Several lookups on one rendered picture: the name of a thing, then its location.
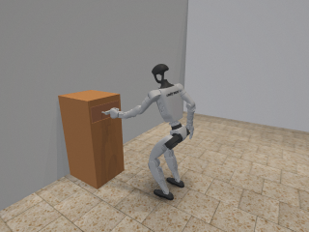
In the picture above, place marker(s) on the right robot hand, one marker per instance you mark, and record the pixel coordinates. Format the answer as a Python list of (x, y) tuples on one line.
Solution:
[(191, 129)]

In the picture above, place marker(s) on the handle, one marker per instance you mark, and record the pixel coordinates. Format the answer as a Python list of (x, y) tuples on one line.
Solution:
[(106, 112)]

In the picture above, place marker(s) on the left robot hand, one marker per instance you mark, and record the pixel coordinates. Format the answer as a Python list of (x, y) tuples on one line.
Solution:
[(113, 112)]

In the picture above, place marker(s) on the right robot forearm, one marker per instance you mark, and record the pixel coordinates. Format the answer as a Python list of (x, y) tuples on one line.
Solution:
[(190, 116)]

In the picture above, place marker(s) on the robot left foot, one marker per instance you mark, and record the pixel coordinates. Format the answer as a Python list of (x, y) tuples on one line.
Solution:
[(160, 193)]

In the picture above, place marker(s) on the cabinet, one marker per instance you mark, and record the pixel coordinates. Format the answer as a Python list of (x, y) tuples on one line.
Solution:
[(95, 150)]

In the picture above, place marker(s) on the left robot upper arm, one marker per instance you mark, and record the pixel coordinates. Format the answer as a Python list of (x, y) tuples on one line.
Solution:
[(153, 96)]

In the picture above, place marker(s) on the robot right thigh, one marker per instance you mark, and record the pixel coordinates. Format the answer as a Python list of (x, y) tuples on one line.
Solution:
[(169, 153)]

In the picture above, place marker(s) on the drawer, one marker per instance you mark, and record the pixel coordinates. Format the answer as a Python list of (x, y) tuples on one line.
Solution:
[(96, 111)]

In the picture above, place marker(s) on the left robot forearm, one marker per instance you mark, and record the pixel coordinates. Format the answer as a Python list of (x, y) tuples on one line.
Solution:
[(132, 113)]

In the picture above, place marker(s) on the right robot upper arm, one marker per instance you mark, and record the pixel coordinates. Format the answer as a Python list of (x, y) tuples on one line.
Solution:
[(189, 101)]

